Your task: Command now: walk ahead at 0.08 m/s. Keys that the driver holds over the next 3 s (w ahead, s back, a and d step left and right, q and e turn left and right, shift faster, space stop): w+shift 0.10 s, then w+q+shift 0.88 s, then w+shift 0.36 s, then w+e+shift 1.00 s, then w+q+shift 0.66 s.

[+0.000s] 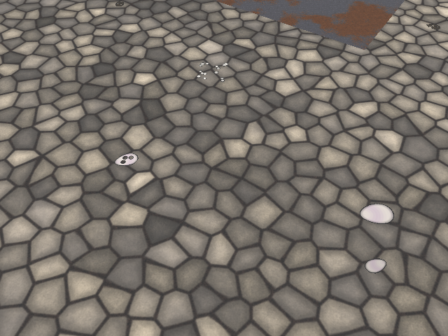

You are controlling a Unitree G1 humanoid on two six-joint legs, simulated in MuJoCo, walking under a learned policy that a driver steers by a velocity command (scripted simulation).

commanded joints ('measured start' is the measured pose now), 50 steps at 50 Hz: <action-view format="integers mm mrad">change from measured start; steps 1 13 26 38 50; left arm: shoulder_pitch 30 17 141 113 -123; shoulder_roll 113 100 117 326 116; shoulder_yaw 26 36 8 56 -16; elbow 6 -46 -64 -176 -422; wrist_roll -7 -28 24 4 39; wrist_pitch -6 -165 -156 -99 -164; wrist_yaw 8 -60 -28 0 -30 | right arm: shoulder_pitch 33 43 -4 292 116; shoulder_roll -123 -218 -73 -278 -153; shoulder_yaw -32 -70 -38 -123 -52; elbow -19 -58 -232 -221 -181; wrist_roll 5 53 59 71 42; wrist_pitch -8 -46 -17 -12 -89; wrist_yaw -8 -21 34 78 -1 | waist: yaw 0 79 39 -274 9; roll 20 119 -72 -161 -19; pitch -78 -5 86 -189 85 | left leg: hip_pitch -2 -241 -797 139 -294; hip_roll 34 146 151 -87 -14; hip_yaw -38 -282 -114 137 -320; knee -89 -275 803 300 -296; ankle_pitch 75 -162 241 109 198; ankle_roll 21 154 15 220 293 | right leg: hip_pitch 31 75 128 99 -381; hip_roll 1 25 -271 -295 -86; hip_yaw -13 -148 -99 -341 -40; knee -24 -15 -366 377 390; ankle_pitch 93 141 95 1412 262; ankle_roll -31 23 -100 -101 39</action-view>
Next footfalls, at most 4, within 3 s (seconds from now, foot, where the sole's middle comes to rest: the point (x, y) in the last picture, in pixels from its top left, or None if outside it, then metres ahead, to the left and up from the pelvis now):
0.32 right None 0.13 -0.18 -0.77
0.78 left None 0.45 0.17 -0.77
1.22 right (147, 226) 0.89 0.30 -0.77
1.68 left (17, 211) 0.95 0.78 -0.77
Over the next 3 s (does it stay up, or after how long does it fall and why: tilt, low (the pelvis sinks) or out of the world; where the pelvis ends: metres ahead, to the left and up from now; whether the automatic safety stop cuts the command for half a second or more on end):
stays up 2.02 0.96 -0.01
